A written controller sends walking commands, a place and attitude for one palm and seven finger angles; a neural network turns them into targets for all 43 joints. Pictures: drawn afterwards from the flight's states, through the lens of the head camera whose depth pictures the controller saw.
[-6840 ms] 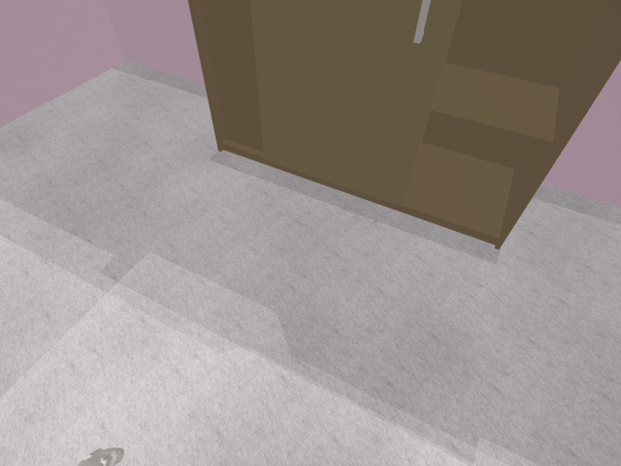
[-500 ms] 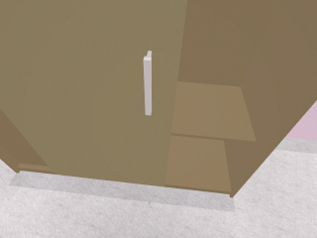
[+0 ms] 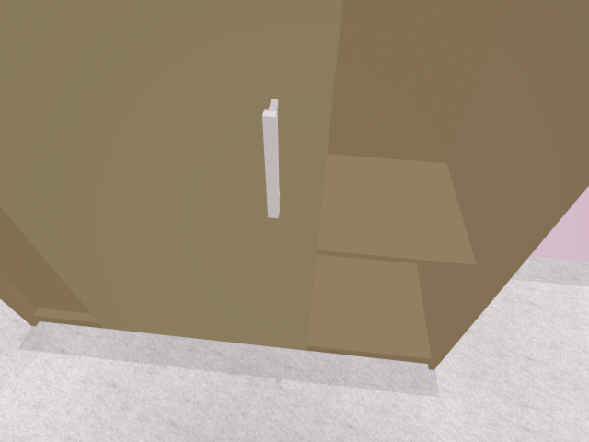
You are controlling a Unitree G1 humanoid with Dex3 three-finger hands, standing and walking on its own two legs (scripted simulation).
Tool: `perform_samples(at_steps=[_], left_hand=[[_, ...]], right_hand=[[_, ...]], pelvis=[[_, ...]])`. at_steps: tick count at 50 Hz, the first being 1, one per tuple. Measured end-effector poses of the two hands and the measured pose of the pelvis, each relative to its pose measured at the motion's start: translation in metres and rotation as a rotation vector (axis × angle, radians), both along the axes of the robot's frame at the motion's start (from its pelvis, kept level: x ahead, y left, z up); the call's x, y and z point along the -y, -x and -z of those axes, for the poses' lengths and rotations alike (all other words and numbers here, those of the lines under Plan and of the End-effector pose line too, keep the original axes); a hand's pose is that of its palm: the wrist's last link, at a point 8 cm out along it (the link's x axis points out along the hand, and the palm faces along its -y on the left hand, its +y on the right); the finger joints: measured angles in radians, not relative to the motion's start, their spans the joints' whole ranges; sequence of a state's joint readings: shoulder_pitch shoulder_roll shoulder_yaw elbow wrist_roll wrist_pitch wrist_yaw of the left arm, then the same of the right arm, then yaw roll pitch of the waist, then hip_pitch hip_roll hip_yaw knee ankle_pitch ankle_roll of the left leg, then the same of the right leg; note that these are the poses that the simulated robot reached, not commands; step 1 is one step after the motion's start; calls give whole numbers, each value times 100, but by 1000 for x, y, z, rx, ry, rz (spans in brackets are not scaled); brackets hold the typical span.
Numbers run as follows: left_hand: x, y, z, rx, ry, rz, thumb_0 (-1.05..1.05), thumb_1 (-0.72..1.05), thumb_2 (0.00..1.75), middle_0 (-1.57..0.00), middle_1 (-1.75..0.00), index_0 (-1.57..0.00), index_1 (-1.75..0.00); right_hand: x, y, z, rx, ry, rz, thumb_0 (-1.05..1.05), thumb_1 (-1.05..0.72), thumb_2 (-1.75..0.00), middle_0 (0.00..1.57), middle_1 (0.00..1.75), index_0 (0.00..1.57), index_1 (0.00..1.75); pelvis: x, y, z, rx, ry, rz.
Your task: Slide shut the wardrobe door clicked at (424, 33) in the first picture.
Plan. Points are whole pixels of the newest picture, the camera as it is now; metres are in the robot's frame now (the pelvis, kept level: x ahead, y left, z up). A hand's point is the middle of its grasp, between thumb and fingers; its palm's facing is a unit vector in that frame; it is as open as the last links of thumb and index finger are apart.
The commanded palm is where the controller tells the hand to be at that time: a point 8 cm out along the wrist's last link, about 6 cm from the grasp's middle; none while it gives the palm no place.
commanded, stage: shuffle to correct the standing spot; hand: left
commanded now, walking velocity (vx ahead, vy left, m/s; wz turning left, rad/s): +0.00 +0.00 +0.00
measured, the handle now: (273, 163) +0.52 +0.07 +0.10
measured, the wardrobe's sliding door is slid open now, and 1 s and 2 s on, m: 0.42 0.42 0.42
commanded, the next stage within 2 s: come to a stop and stand still in 0.22 s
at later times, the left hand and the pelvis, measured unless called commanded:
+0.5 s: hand out of the picture -0.03 +0.12 -0.19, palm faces +0.08 -0.99 -0.13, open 7.4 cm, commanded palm none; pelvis +0.05 -0.02 -0.01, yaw +1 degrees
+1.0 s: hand out of the picture +0.09 +0.19 -0.17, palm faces -0.01 -0.96 -0.28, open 7.4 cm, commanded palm none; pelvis +0.02 -0.01 -0.01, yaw +0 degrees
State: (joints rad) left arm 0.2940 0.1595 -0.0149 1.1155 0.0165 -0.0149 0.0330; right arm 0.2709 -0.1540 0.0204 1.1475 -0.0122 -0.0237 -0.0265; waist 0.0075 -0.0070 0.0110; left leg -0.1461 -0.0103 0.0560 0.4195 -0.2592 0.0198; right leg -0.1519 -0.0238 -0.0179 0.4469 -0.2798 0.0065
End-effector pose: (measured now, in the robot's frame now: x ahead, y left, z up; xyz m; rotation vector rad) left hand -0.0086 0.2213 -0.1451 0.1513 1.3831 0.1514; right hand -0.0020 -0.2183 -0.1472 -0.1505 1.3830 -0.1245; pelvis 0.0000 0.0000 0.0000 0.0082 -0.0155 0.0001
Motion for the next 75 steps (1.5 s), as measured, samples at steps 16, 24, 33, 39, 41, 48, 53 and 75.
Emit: perform_samples(at_steps=[16, 24, 33, 39, 41, 48, 53, 75], left_hand=[[27, 13, 8, -86, 22, -34, 0, 91, 89, -20, -30, -19, -30], [48, 26, 16, -167, 69, -98, 0, 91, 89, -20, -30, -19, -30], [39, -19, 13, -116, 60, -59, 1, 91, 89, -20, -30, -20, -30], [12, -61, 6, 25, -18, -18, 1, 91, 89, -20, -30, -20, -30], [4, -70, 2, 65, -47, 1, 1, 91, 89, -20, -30, -20, -30], [-14, -92, -8, 190, -90, 73, 1, 91, 89, -20, -30, -20, -30], [-17, -91, -16, 231, -91, 90, 1, 91, 89, -20, -30, -20, -30], [10, -4, 0, -59, -1, 43, 1, 91, 89, -20, -30, -20, -30]], right_hand=[[14, 10, 11, -88, -17, 36, 0, -91, -90, 20, 30, 20, 30], [20, -44, 7, -52, 30, -8, 0, -91, -90, 19, 30, 20, 30], [21, -97, -5, 66, 60, -4, 1, -93, -90, 20, 30, 20, 30], [18, -106, -4, 128, 33, -8, 0, -92, -90, 20, 30, 20, 30], [17, -104, -2, 141, 18, -4, 0, -91, -90, 20, 30, 20, 30], [16, -80, 3, 197, 1, 11, 0, -91, -90, 20, 30, 20, 30], [16, -51, 7, 160, -4, 13, 0, -91, -90, 20, 30, 20, 30], [19, -3, -1, -25, 10, 29, 0, -91, -90, 20, 30, 20, 30]], pelvis=[[22, -27, 10, -22, 0, -2], [21, -51, 14, -18, 25, -16], [14, -60, 5, -30, -3, 0], [15, -48, 5, -33, -9, 2], [15, -42, 6, -32, -5, 6], [8, -21, 13, -11, 12, 8], [5, -10, 11, 3, 7, 10], [11, -16, 2, -18, -4, 23]])
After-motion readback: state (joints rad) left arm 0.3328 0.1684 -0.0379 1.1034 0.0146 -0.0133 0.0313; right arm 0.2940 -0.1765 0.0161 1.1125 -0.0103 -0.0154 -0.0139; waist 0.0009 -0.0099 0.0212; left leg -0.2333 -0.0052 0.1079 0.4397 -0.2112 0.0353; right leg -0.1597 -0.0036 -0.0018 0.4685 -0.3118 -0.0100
